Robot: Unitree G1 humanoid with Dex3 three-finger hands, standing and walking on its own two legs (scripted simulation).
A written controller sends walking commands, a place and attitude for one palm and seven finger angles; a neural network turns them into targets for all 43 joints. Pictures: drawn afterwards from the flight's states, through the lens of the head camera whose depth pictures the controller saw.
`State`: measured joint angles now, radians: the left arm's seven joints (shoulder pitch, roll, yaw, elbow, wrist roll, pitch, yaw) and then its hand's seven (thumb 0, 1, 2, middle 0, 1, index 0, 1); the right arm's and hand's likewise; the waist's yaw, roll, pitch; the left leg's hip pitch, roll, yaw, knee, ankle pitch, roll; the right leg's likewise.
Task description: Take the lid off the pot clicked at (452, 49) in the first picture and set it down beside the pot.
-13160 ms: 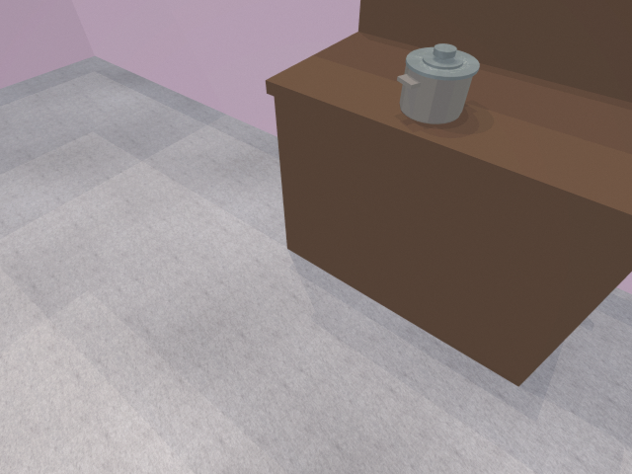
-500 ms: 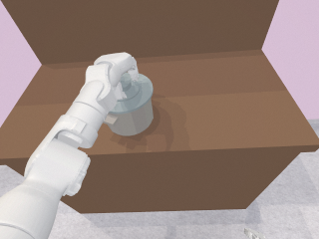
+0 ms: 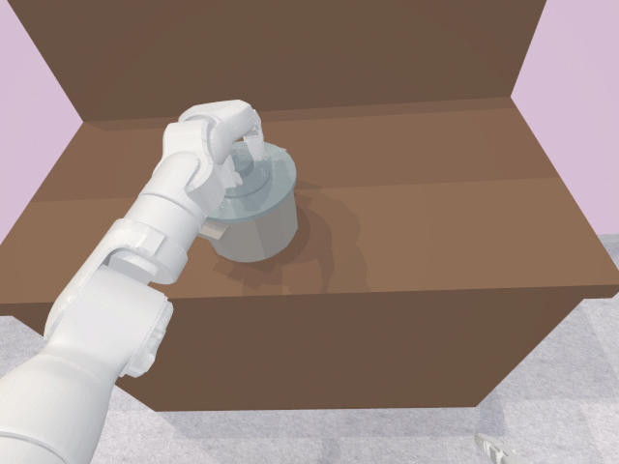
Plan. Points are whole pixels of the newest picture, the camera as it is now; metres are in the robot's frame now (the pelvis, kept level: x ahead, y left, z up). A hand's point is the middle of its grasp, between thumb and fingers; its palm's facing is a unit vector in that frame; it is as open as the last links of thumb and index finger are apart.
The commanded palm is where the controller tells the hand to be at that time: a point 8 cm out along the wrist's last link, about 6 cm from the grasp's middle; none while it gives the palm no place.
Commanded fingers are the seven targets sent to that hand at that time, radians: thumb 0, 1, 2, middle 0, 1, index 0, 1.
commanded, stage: close the fingers and squeeze the knob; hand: left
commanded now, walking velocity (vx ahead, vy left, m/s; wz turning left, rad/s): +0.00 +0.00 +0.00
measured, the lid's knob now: (235, 164) +0.49 +0.10 +0.13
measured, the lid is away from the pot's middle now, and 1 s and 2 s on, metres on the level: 0.01 0.00 0.01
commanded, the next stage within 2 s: lift the lid straight up in 0.56 s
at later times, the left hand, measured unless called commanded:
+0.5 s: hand (228, 163) +0.46 +0.10 +0.16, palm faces -0.35 -0.06 -0.94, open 8.0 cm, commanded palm +0.45 +0.11 +0.21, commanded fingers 0.00 0.51 1.05 -0.78 -1.02 -0.82 -1.03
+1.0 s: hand (228, 158) +0.47 +0.10 +0.16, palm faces -0.35 -0.06 -0.93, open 7.9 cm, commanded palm +0.45 +0.11 +0.24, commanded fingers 0.00 0.55 1.08 -0.81 -1.03 -0.85 -1.04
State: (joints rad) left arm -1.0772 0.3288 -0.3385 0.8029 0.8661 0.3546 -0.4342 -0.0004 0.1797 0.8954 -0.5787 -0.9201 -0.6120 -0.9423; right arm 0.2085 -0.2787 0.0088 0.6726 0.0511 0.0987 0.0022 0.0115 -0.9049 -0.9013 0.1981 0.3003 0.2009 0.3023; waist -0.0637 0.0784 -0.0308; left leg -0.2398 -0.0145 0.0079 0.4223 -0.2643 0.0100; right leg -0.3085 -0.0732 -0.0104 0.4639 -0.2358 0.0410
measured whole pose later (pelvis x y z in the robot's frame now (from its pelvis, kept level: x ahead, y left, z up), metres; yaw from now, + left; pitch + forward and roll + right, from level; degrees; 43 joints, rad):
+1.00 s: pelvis +0.00 +0.00 +0.00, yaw -1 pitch +5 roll +1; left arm -1.11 0.35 -0.32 0.83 0.86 0.32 -0.44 0.00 0.14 0.89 -0.62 -0.92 -0.66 -0.94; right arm 0.24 -0.27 0.00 0.69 0.04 0.05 -0.01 0.01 -0.90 -0.90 0.20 0.30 0.20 0.30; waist -0.08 0.08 -0.02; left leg -0.23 -0.02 0.02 0.40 -0.26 0.02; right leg -0.30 -0.07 0.00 0.44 -0.22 0.05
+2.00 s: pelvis +0.00 +0.00 +0.00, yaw -1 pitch +4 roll +1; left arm -1.27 0.40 -0.29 0.83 0.88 0.35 -0.51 0.01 0.14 0.89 -0.63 -0.92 -0.67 -0.94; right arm 0.25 -0.28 0.01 0.69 0.04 0.01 -0.01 0.01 -0.90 -0.90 0.20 0.30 0.20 0.30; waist -0.08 0.08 -0.02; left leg -0.20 -0.02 0.02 0.37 -0.23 0.01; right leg -0.28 -0.07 0.00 0.42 -0.20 0.05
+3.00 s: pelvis -0.01 +0.01 +0.00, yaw -1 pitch +4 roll +1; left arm -1.35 0.45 -0.27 0.83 0.93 0.37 -0.55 0.01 0.13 0.89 -0.63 -0.92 -0.68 -0.94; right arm 0.23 -0.29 0.03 0.67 0.05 0.04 -0.01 0.01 -0.90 -0.90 0.20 0.30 0.20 0.30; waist -0.07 0.08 -0.03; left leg -0.20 -0.02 0.02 0.35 -0.22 0.02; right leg -0.28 -0.07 0.01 0.39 -0.19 0.05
